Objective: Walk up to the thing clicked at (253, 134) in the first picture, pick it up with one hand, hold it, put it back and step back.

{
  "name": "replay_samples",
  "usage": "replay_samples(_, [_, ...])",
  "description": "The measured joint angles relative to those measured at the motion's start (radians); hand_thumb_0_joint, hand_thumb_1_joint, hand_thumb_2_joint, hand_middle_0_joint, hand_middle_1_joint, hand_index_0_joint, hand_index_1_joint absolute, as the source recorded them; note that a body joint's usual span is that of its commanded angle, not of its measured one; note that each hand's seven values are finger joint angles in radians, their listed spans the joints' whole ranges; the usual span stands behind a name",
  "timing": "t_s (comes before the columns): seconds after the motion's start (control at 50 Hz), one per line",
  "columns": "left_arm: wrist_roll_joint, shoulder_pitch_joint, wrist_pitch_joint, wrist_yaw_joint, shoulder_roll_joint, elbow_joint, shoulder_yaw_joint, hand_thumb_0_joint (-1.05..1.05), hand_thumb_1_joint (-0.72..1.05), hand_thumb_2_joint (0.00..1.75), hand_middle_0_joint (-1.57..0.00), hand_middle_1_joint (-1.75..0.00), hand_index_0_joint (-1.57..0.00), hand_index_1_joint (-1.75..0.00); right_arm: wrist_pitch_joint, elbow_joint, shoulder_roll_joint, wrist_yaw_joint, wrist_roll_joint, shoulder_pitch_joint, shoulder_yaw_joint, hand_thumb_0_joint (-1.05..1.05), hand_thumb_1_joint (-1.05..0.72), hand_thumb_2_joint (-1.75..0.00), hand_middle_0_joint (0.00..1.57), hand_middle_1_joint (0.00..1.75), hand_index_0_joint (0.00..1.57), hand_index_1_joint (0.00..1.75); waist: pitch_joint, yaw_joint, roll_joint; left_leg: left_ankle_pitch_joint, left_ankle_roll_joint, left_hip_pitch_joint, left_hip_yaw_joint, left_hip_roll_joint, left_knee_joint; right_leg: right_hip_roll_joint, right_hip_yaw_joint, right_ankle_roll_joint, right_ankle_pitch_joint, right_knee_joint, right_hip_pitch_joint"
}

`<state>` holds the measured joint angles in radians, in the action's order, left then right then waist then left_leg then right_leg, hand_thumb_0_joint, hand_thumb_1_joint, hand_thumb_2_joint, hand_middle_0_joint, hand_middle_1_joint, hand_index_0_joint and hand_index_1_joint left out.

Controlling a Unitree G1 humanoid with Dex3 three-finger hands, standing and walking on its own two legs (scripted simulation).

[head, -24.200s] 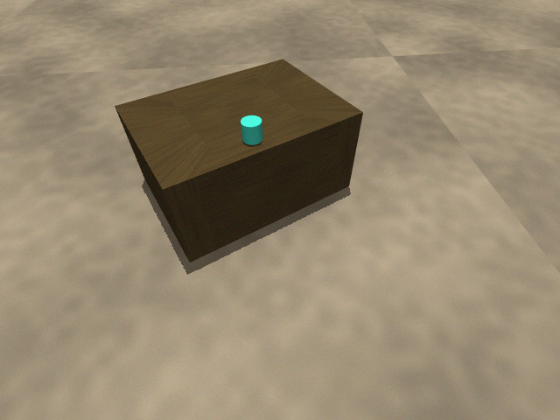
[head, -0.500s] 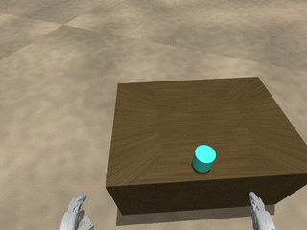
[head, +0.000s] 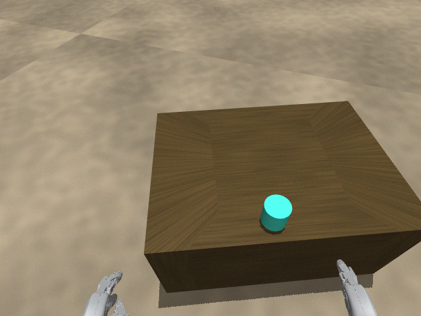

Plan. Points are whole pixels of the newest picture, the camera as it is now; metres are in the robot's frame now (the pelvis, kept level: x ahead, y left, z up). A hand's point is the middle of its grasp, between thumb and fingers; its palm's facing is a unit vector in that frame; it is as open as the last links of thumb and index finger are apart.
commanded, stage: stand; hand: right
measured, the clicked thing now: (275, 213) +0.47 -0.17 -0.23
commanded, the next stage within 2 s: none
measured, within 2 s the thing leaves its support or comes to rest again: neither
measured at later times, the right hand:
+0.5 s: hand out of the picture +0.06 -0.24 -0.12, palm faces +0.01 +0.94 -0.35, open 8.1 cm
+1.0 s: hand out of the picture +0.04 -0.24 -0.11, palm faces +0.01 +0.94 -0.35, open 7.4 cm
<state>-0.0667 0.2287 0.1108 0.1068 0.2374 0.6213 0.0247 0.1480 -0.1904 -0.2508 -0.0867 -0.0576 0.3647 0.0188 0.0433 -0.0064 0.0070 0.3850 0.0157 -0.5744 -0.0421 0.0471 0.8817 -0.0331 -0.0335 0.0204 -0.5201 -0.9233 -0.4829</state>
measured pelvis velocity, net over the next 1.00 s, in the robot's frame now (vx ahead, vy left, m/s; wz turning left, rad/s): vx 0.00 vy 0.02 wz -0.02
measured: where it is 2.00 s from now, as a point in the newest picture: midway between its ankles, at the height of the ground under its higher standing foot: outside the picture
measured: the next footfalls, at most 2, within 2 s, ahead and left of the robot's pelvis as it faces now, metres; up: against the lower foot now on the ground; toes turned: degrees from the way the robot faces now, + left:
none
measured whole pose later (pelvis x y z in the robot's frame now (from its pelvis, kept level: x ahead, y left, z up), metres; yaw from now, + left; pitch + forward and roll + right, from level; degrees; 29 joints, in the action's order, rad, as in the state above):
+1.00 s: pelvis +0.00 +0.02 +0.05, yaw -1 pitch -3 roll +0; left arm -0.02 0.17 0.00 0.00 0.34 1.15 -0.01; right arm -0.01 -1.15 -0.32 -0.01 -0.02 0.14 -0.01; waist -0.06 -0.01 0.02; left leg 0.15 0.01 -0.19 -0.07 0.05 0.39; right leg -0.03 -0.04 0.04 -0.24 -0.38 -0.08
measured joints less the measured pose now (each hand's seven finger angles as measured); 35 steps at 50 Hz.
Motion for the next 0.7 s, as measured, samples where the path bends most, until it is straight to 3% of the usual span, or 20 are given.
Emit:
replay_samples(0.04, [-0.011, -0.026, -0.039, -0.040, 0.027, 0.068, 0.003, 0.01, 0.89, 0.90, -0.21, -0.30, -0.20, -0.30, -0.062, -0.152, -0.030, 0.033, -0.014, -0.055, -0.004, -0.01, 0.53, -0.06, 0.08, 0.07, 0.08, 0.07, -0.017, -0.006, -0.007, 0.000, 0.001, 0.027, 0.003, 0.006, -0.006, 0.006, 0.003, -0.003, 0.006, 0.017, 0.032])
replay_samples(0.1, [0.004, -0.035, -0.073, -0.075, 0.057, 0.131, -0.012, 0.01, 0.89, 0.90, -0.21, -0.30, -0.21, -0.30, -0.108, -0.315, -0.065, 0.063, -0.007, -0.088, -0.023, -0.01, 0.44, -0.15, 0.12, 0.14, 0.12, 0.13, -0.031, -0.002, -0.019, -0.002, 0.004, 0.062, 0.006, 0.014, -0.022, 0.014, 0.007, -0.004, 0.018, 0.049, 0.073])
replay_samples(0.26, [0.023, 0.004, -0.096, -0.092, 0.114, 0.255, -0.055, 0.01, 0.90, 0.90, -0.21, -0.30, -0.20, -0.30, -0.149, -0.591, -0.089, 0.073, 0.003, -0.099, -0.052, -0.01, -0.04, -0.58, 0.19, 0.26, 0.18, 0.25, -0.051, 0.004, -0.011, -0.033, 0.006, 0.166, -0.006, 0.015, -0.120, 0.015, -0.001, -0.003, 0.056, 0.150, 0.172])
replay_samples(0.46, [0.043, -0.003, -0.115, -0.092, 0.098, 0.384, -0.046, 0.01, 0.90, 0.90, -0.21, -0.30, -0.20, -0.30, -0.162, -0.797, -0.073, 0.066, 0.018, -0.134, -0.033, 0.00, -0.69, -0.85, 0.20, 0.29, 0.20, 0.29, -0.078, -0.001, -0.003, -0.112, 0.007, 0.299, -0.020, 0.017, -0.292, 0.019, -0.008, 0.001, 0.151, 0.337, 0.304])
replay_samples(0.7, [0.049, -0.055, -0.112, -0.098, 0.086, 0.475, -0.034, 0.01, 0.90, 0.90, -0.21, -0.30, -0.20, -0.30, -0.165, -0.920, -0.062, 0.070, 0.027, -0.186, -0.024, 0.00, -0.89, -0.89, 0.21, 0.30, 0.21, 0.30, -0.088, -0.005, 0.013, -0.197, 0.002, 0.388, -0.026, 0.012, -0.438, 0.016, -0.009, 0.010, 0.248, 0.500, 0.398])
